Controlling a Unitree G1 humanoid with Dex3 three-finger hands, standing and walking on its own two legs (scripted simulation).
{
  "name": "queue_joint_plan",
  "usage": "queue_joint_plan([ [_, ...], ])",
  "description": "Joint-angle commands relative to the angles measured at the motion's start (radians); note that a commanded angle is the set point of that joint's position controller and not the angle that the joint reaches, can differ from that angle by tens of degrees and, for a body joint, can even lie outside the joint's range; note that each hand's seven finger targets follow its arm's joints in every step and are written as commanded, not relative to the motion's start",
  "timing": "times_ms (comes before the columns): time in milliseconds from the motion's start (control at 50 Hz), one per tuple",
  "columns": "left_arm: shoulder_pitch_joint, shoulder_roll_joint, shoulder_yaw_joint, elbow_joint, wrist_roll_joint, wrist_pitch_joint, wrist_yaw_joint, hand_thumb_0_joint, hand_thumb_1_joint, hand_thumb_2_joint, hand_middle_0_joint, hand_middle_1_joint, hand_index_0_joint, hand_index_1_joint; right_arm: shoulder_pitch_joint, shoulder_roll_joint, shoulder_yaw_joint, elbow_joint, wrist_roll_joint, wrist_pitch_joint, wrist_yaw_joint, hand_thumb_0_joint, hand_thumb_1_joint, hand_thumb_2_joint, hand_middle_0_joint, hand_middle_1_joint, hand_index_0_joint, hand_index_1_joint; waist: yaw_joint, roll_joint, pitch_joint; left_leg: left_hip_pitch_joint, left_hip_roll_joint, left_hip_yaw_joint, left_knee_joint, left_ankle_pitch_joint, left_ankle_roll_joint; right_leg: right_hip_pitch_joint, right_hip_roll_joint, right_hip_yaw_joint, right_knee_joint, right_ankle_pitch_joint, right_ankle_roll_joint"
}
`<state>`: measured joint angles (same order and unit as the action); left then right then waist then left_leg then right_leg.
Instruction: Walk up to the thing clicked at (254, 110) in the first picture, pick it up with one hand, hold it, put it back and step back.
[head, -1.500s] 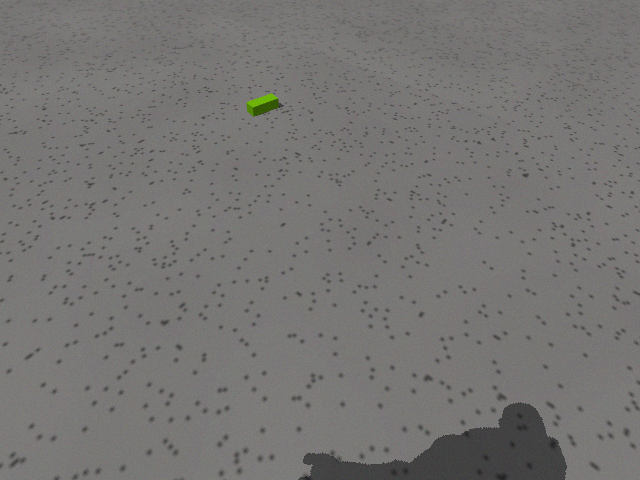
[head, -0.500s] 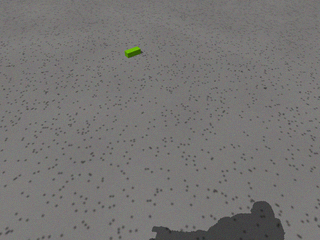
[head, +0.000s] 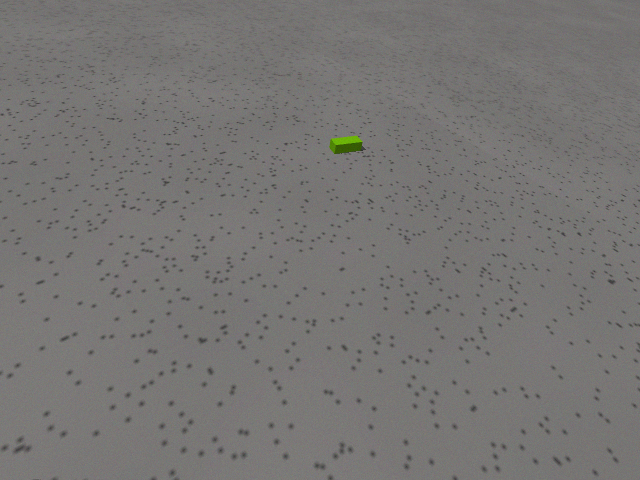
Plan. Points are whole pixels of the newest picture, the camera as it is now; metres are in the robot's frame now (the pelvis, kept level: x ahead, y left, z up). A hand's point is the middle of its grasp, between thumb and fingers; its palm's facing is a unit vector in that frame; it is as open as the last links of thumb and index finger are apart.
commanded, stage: walk up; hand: left
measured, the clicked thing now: (345, 144) +2.06 -0.20 -0.71
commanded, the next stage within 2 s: none
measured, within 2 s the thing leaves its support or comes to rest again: neither
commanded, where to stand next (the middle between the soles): +1.88 -0.56 m, yaw +26 degrees
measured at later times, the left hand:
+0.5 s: hand (184, 337) +0.35 +0.21 -0.10, palm faces +0.19 -0.91 -0.36, open 7.4 cm
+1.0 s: hand (231, 253) +0.58 +0.18 -0.14, palm faces +0.23 -0.93 -0.27, open 7.4 cm
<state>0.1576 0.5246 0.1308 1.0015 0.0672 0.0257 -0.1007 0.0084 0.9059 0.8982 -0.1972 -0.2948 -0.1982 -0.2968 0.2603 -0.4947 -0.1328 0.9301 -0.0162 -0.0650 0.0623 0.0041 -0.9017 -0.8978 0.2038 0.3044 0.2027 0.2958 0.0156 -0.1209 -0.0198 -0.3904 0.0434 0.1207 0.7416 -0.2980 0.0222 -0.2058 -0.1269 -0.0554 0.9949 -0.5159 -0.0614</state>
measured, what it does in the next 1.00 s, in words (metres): walks ahead, turning left: right foot, then left foot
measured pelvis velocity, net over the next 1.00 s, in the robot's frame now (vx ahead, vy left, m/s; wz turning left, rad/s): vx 0.59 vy -0.10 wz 0.27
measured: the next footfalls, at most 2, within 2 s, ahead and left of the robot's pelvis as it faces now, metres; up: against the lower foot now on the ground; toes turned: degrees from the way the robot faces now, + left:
right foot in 0.40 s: +0.41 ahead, -0.21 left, +0.00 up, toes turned +3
left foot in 0.80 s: +0.61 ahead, +0.03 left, +0.00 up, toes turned +22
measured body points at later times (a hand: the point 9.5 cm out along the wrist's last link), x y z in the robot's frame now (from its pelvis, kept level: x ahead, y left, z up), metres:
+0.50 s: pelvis +0.28 -0.09 +0.01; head +0.30 -0.10 +0.46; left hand +0.34 +0.26 -0.07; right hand +0.38 -0.42 -0.10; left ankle +0.14 +0.06 -0.63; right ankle +0.37 -0.21 -0.71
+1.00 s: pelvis +0.59 -0.10 +0.02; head +0.59 -0.05 +0.46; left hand +0.57 +0.23 -0.12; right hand +0.76 -0.40 -0.05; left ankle +0.58 +0.02 -0.71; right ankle +0.65 -0.25 -0.64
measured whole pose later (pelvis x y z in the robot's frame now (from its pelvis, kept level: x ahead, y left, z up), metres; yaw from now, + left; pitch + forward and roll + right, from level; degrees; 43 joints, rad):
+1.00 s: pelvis +0.59 -0.10 +0.02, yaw +16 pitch -2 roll +2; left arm 0.24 0.46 0.08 0.88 0.02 0.00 -0.11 0.01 0.91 0.90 -0.20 -0.29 -0.20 -0.30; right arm 0.30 -0.41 -0.04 0.84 0.01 -0.13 0.00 0.00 -0.90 -0.90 0.21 0.30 0.21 0.30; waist 0.02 -0.14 0.08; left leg -0.27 0.03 0.11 0.61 -0.29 0.02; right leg -0.52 -0.12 0.04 1.12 -0.34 -0.01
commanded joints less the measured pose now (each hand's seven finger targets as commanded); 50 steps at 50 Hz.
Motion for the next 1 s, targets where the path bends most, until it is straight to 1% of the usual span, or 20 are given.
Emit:
queue_joint_plan([
  [0,-0.126,0.171,-0.004,-0.139,-0.041,-0.065,-0.017,0.000,0.900,0.900,-0.200,-0.300,-0.200,-0.300,-0.015,-0.312,-0.039,-0.090,0.022,-0.052,-0.035,0.000,-0.900,-0.900,0.200,0.300,0.200,0.300,0.002,0.189,0.122,0.211,0.364,-0.695,-0.640,-0.547,0.224,-0.524,-0.053,0.167,0.209,0.133,0.052],
  [60,-0.068,0.177,0.012,-0.096,-0.041,-0.047,-0.037,0.000,0.900,0.900,-0.200,-0.300,-0.200,-0.300,-0.026,-0.264,-0.016,-0.091,0.019,-0.066,-0.038,0.000,-0.900,-0.900,0.200,0.300,0.200,0.300,0.023,0.259,0.094,0.081,0.229,-0.412,-0.639,-0.440,0.155,-0.361,-0.041,0.107,0.047,0.237,0.074],
  [280,-0.261,0.097,0.009,-0.206,-0.035,-0.059,-0.058,0.000,0.900,0.900,-0.200,-0.300,-0.200,-0.300,0.080,-0.260,-0.026,-0.076,0.004,-0.084,-0.056,0.000,-0.900,-0.900,0.200,0.300,0.200,0.300,-0.034,0.221,0.079,0.241,0.198,-0.245,-0.540,-0.031,0.156,-0.308,-0.026,0.041,-0.351,0.376,0.079],
  [320,-0.219,0.092,0.017,-0.191,-0.038,-0.064,-0.050,0.000,0.900,0.900,-0.200,-0.300,-0.200,-0.300,0.074,-0.262,-0.026,-0.078,-0.006,-0.077,-0.063,0.000,-0.900,-0.900,0.200,0.300,0.200,0.300,-0.006,0.251,0.041,0.240,0.203,-0.226,-0.441,0.191,0.142,-0.192,0.007,0.003,-0.383,0.324,0.059],
  [360,-0.002,0.120,0.045,-0.126,-0.037,-0.072,-0.032,0.000,0.900,0.900,-0.200,-0.300,-0.200,-0.300,0.038,-0.242,-0.021,-0.090,-0.010,-0.064,-0.072,0.000,-0.900,-0.900,0.200,0.300,0.200,0.300,0.114,0.170,-0.070,0.149,0.143,-0.143,-0.069,0.384,0.099,0.130,0.074,-0.032,-0.476,0.256,0.025],
  [380,0.204,0.204,0.082,-0.074,-0.023,-0.086,-0.012,0.000,0.900,0.900,-0.200,-0.300,-0.200,-0.300,0.065,-0.160,0.009,-0.099,-0.009,-0.064,-0.072,0.000,-0.900,-0.900,0.200,0.300,0.200,0.300,0.200,-0.046,-0.166,-0.064,0.051,-0.086,0.310,0.266,0.058,0.395,0.017,0.088,-0.502,0.089,0.001],
  [400,0.276,0.306,0.097,-0.063,-0.021,-0.093,0.004,0.000,0.900,0.900,-0.200,-0.300,-0.200,-0.300,0.061,-0.056,0.047,-0.156,0.009,-0.075,-0.072,0.000,-0.900,-0.900,0.200,0.300,0.200,0.300,0.208,-0.346,-0.147,-0.424,-0.115,-0.049,0.534,-0.211,0.033,0.520,-0.241,0.525,-0.731,-0.190,-0.044],
  [420,0.170,0.318,0.089,-0.098,-0.039,-0.091,0.011,0.000,0.900,0.900,-0.200,-0.300,-0.200,-0.300,0.016,-0.135,0.032,-0.144,0.005,-0.070,-0.080,0.000,-0.900,-0.900,0.200,0.300,0.200,0.300,0.177,-0.243,-0.134,-0.437,-0.035,-0.140,0.647,-0.200,0.041,0.413,-0.330,0.698,-0.841,-0.281,-0.133],
  [480,-0.005,0.193,0.043,-0.155,-0.045,-0.102,0.022,0.000,0.900,0.900,-0.200,-0.300,-0.200,-0.300,0.017,-0.174,0.028,-0.066,0.022,-0.071,-0.057,0.000,-0.900,-0.900,0.200,0.300,0.200,0.300,0.058,-0.062,0.031,-0.299,0.085,-0.177,0.458,-0.012,0.047,0.112,-0.199,0.332,-0.777,-0.066,-0.132],
  [520,-0.019,0.155,0.027,-0.153,-0.048,-0.107,0.023,0.000,0.900,0.900,-0.200,-0.300,-0.200,-0.300,0.068,-0.157,0.021,-0.040,0.012,-0.054,-0.038,0.000,-0.900,-0.900,0.200,0.300,0.200,0.300,0.020,-0.059,0.073,-0.222,0.089,-0.156,0.350,0.005,0.026,0.006,-0.150,0.181,-0.785,0.059,-0.124],
  [600,0.001,0.161,0.026,-0.192,-0.041,-0.111,0.011,0.000,0.900,0.900,-0.200,-0.300,-0.200,-0.300,-0.036,-0.135,0.018,-0.096,0.007,-0.043,-0.018,0.000,-0.900,-0.900,0.200,0.300,0.200,0.300,0.035,-0.037,0.110,-0.215,0.077,-0.088,0.074,0.042,-0.012,0.004,-0.158,0.092,-0.843,0.105,-0.175],
  [680,0.018,0.162,0.021,-0.208,-0.033,-0.094,-0.002,0.000,0.900,0.900,-0.200,-0.300,-0.200,-0.300,-0.042,-0.116,0.007,-0.111,0.018,-0.039,-0.021,0.000,-0.900,-0.900,0.200,0.300,0.200,0.300,0.027,0.041,0.063,0.046,0.021,-0.007,-0.078,0.203,-0.002,-0.047,-0.107,-0.026,-0.767,0.162,-0.133],
  [740,0.067,0.137,0.005,-0.220,-0.046,-0.082,0.007,0.000,0.900,0.900,-0.200,-0.300,-0.200,-0.300,0.120,-0.150,-0.013,-0.083,0.011,-0.049,-0.043,0.000,-0.900,-0.900,0.200,0.300,0.200,0.300,-0.054,0.165,-0.022,0.356,-0.050,0.039,-0.169,0.164,0.042,-0.089,-0.052,-0.118,-0.422,0.572,-0.092],
  [760,0.111,0.096,-0.011,-0.219,-0.047,-0.076,0.015,0.000,0.900,0.900,-0.200,-0.300,-0.200,-0.300,0.236,-0.195,-0.031,-0.067,-0.007,-0.054,-0.057,0.000,-0.900,-0.900,0.200,0.300,0.200,0.300,-0.110,0.243,-0.089,0.497,-0.005,-0.067,-0.188,0.057,0.085,-0.172,-0.020,-0.113,-0.161,0.564,-0.066],
  [780,0.154,0.034,-0.030,-0.241,-0.047,-0.075,0.019,0.000,0.900,0.900,-0.200,-0.300,-0.200,-0.300,0.308,-0.288,-0.055,-0.074,-0.023,-0.058,-0.075,0.000,-0.900,-0.900,0.200,0.300,0.200,0.300,-0.112,0.430,-0.165,0.650,0.268,-0.497,-0.250,-0.014,0.148,-0.373,0.085,-0.079,0.107,0.124,-0.014],
  [800,0.160,0.126,-0.013,-0.256,-0.052,-0.068,0.026,0.000,0.900,0.900,-0.200,-0.300,-0.200,-0.300,0.280,-0.354,-0.065,-0.123,0.004,-0.061,-0.085,0.000,-0.900,-0.900,0.200,0.300,0.200,0.300,-0.108,0.315,-0.209,0.699,0.462,-0.949,-0.408,-0.136,0.274,-0.559,0.148,0.061,0.253,-0.035,0.023],
  [820,0.068,0.222,0.001,-0.248,-0.038,-0.066,0.032,0.000,0.900,0.900,-0.200,-0.300,-0.200,-0.300,0.244,-0.337,-0.069,-0.125,0.048,-0.060,-0.089,0.000,-0.900,-0.900,0.200,0.300,0.200,0.300,-0.130,0.156,-0.164,0.632,0.462,-0.914,-0.428,-0.116,0.287,-0.564,0.060,0.175,0.297,0.047,0.023],
  [880,0.101,0.155,-0.003,-0.209,-0.058,-0.071,0.028,0.000,0.900,0.900,-0.200,-0.300,-0.200,-0.300,0.122,-0.228,-0.010,-0.137,0.041,-0.080,-0.097,0.000,-0.900,-0.900,0.200,0.300,0.200,0.300,-0.027,0.152,0.003,0.340,0.303,-0.417,-0.362,0.394,0.192,-0.463,-0.024,0.164,0.241,0.161,0.039],
  [920,0.126,0.133,0.006,-0.195,-0.054,-0.054,0.007,0.000,0.900,0.900,-0.200,-0.300,-0.200,-0.300,0.103,-0.224,-0.003,-0.133,0.032,-0.092,-0.090,0.000,-0.900,-0.900,0.200,0.300,0.200,0.300,-0.002,0.212,0.031,0.201,0.255,-0.288,-0.382,0.419,0.179,-0.368,-0.034,0.149,0.162,0.177,0.055],
  [980,0.070,0.115,0.008,-0.218,-0.048,-0.034,-0.024,0.000,0.900,0.900,-0.200,-0.300,-0.200,-0.300,0.066,-0.247,-0.011,-0.145,0.018,-0.106,-0.082,0.000,-0.900,-0.900,0.200,0.300,0.200,0.300,0.005,0.255,0.076,0.106,0.221,-0.199,-0.447,0.217,0.180,-0.363,-0.046,0.101,0.008,0.247,0.073],
])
